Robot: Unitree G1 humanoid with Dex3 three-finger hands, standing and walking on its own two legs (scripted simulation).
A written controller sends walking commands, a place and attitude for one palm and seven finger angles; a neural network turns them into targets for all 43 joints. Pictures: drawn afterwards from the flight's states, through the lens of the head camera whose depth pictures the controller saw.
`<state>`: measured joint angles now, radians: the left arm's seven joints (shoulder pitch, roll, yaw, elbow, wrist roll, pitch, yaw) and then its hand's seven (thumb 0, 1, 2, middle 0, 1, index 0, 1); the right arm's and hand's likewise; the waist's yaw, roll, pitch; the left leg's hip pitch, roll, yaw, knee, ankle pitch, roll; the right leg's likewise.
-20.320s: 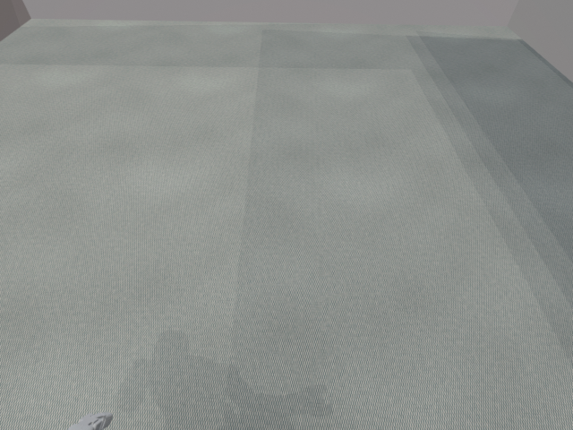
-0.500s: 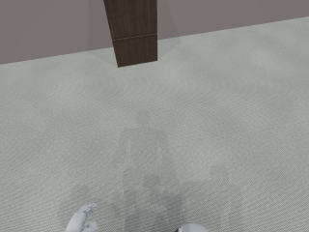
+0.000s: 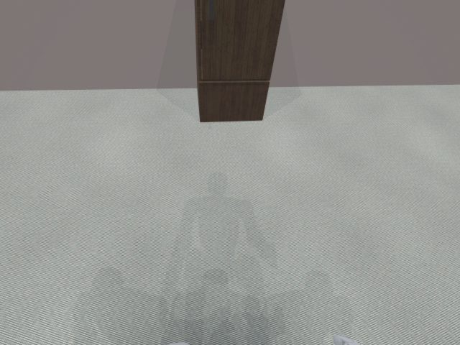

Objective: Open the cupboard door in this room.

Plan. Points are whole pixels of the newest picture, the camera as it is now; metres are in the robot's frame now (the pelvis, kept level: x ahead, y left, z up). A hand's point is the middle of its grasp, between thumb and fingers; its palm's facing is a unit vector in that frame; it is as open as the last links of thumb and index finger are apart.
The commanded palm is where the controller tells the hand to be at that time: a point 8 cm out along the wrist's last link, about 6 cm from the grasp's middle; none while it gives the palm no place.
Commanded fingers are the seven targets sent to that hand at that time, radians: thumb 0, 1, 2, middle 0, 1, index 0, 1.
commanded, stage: turn or walk to find it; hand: left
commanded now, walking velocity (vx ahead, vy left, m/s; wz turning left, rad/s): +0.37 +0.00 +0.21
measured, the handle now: (211, 1) +1.51 +0.25 +0.00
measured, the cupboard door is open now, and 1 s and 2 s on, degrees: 0 0 0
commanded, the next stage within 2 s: stand and wait in 0.48 s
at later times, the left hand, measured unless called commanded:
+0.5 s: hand (185, 252) +0.33 +0.13 -0.14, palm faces +0.04 -0.97 -0.23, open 7.3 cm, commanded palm none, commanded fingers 0.00 0.90 0.90 -0.20 -0.30 -0.20 -0.30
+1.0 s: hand (180, 277) +0.28 +0.14 -0.17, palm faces +0.19 -0.97 -0.14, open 7.3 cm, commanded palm none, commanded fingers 0.00 0.90 0.90 -0.20 -0.30 -0.20 -0.30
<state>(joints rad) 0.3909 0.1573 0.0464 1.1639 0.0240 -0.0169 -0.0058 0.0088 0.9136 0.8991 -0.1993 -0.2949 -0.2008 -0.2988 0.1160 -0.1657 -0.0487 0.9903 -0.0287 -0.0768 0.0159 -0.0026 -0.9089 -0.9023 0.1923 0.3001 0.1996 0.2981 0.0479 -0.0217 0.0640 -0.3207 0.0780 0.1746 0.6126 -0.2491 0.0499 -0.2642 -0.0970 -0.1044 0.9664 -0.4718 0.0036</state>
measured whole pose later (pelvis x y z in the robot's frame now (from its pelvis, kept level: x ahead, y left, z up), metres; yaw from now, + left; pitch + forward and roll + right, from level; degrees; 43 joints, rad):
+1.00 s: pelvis +0.34 -0.01 +0.01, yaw +6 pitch -2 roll +0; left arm 0.30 0.13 0.01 1.18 0.01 0.00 0.03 0.01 0.91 0.90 -0.20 -0.29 -0.20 -0.30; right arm 0.06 -0.13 -0.01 1.07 -0.01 -0.03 -0.02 0.00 -0.91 -0.90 0.19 0.30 0.20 0.30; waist 0.05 -0.03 0.07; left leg -0.27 0.02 0.14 0.50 -0.20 0.05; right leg -0.21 -0.10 -0.09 0.73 -0.52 0.04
